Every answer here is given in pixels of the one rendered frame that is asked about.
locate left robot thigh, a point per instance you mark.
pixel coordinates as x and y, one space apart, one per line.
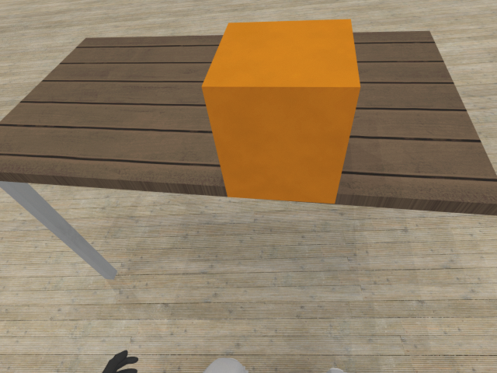
225 365

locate table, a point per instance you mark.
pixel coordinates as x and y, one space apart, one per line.
128 113

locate carton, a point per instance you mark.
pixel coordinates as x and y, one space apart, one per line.
281 98

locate robot left hand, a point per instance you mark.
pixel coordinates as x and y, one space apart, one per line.
118 361

